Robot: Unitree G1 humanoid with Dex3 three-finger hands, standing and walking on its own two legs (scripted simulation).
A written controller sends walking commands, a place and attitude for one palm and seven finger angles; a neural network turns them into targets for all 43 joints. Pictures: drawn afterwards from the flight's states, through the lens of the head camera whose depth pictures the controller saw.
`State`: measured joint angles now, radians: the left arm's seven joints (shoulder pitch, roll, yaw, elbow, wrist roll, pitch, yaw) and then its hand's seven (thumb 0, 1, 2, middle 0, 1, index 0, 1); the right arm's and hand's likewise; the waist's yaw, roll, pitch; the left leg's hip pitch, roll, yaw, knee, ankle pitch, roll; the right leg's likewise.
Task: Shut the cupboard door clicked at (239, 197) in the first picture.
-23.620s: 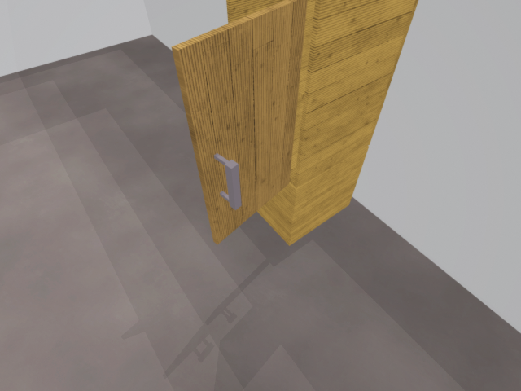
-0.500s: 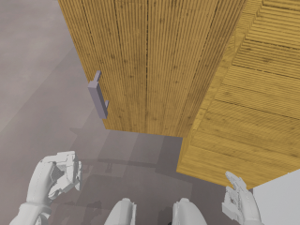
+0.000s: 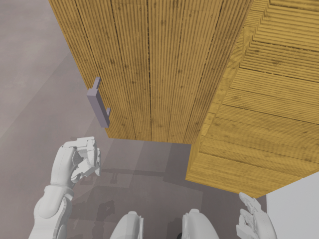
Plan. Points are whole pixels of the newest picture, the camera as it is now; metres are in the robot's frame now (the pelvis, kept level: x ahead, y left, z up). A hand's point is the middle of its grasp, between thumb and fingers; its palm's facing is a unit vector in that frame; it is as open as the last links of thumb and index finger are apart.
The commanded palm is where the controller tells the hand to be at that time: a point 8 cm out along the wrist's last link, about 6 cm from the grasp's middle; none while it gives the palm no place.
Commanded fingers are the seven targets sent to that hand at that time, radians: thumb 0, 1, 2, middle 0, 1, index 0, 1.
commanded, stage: bring the fist close to the handle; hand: left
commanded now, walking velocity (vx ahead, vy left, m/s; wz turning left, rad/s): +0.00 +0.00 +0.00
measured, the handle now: (101, 103) +0.45 +0.18 +0.04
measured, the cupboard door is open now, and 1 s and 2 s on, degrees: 100 100 80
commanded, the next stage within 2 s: push the door shut along its arc in 0.84 s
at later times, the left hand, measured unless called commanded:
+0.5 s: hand (107, 136) +0.35 +0.14 +0.04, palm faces -0.07 -1.00 -0.03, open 3.1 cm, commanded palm +0.33 +0.20 +0.04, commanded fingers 0.00 0.90 0.90 -1.30 -1.50 -1.30 -1.50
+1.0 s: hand (107, 137) +0.35 +0.14 +0.04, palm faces -0.07 -1.00 -0.03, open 3.1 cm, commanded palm +0.34 +0.20 +0.04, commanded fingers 0.00 0.90 0.90 -1.30 -1.50 -1.30 -1.50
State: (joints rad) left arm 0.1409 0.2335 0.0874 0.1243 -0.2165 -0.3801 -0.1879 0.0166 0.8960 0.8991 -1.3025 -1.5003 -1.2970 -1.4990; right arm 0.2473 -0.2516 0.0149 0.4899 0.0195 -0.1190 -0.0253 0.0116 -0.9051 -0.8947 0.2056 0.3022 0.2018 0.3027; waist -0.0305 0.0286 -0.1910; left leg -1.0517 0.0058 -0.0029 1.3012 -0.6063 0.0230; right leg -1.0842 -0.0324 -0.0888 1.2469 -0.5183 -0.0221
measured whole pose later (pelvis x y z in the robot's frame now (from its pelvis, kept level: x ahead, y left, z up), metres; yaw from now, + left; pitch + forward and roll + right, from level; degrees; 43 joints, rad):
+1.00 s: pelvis +0.00 +0.00 +0.01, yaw +0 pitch +21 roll -1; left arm -0.18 0.21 0.10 0.45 -0.18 -0.44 -0.15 0.02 0.90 0.90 -1.30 -1.50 -1.30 -1.50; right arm 0.22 -0.25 0.00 0.55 0.02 -0.03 -0.01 0.01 -0.91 -0.89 0.20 0.30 0.20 0.30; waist -0.04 0.02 -0.17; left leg -1.02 0.00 0.02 1.25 -0.58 0.03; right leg -1.07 -0.03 -0.07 1.20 -0.50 -0.02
